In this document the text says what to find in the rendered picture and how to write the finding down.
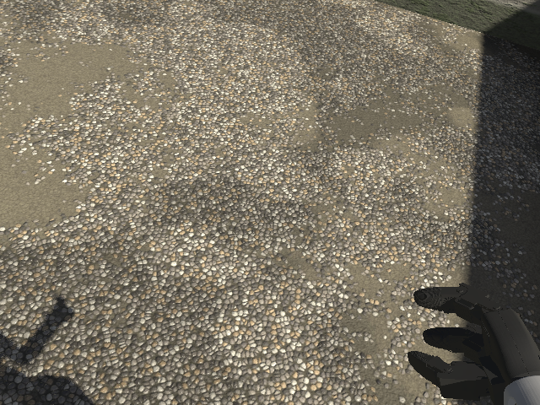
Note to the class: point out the right robot hand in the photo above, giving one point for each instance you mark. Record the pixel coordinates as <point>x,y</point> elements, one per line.
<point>504,348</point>

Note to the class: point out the robot right forearm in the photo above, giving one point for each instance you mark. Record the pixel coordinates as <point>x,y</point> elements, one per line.
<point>525,391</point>

